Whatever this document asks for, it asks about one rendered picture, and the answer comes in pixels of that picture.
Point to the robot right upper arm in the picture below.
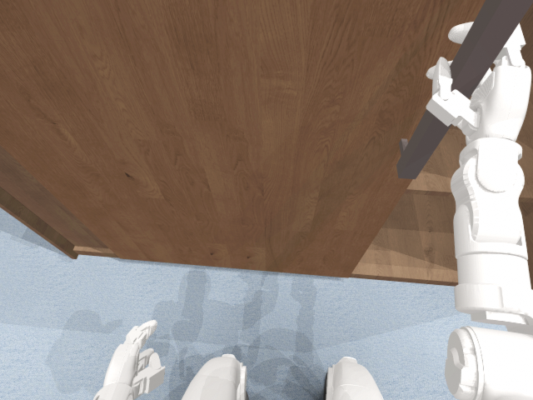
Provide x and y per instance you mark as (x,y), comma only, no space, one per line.
(488,364)

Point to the right robot forearm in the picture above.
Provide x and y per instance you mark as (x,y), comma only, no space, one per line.
(494,283)

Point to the handle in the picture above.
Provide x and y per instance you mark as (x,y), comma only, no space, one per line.
(494,24)

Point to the robot left hand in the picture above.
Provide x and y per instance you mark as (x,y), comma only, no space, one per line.
(128,364)

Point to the robot right shin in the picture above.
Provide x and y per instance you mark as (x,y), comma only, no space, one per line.
(348,359)

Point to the left robot forearm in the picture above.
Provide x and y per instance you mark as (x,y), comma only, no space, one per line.
(115,391)

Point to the wardrobe door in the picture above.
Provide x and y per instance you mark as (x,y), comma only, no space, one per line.
(250,134)
(23,186)

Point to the robot right hand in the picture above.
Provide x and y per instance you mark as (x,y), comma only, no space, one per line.
(501,97)

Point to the robot right thigh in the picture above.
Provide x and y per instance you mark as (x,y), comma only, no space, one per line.
(351,381)

